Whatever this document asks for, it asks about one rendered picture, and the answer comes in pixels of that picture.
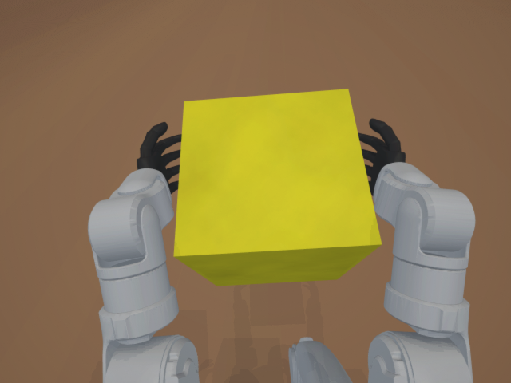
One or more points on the left robot forearm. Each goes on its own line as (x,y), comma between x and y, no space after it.
(128,250)

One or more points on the left robot hand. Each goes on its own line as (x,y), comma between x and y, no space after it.
(151,153)

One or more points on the right robot hand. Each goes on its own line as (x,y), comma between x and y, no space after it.
(387,152)

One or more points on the robot right upper arm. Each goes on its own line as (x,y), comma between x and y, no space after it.
(409,357)

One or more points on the robot left upper arm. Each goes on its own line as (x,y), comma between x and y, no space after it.
(162,359)

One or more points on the right robot forearm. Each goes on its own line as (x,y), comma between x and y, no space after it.
(433,229)

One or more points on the right robot thigh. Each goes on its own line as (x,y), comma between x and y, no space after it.
(313,362)

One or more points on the carton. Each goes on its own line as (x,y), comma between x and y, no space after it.
(273,188)

